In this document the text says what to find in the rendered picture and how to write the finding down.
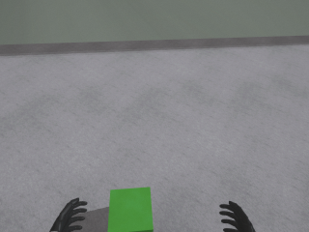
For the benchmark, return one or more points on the left robot hand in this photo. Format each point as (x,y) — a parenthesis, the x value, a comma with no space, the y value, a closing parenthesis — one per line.
(63,221)

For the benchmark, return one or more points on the carton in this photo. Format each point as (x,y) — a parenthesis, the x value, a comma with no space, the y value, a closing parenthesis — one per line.
(130,210)

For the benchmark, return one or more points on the right robot hand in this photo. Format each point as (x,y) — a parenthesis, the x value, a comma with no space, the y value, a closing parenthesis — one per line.
(241,220)

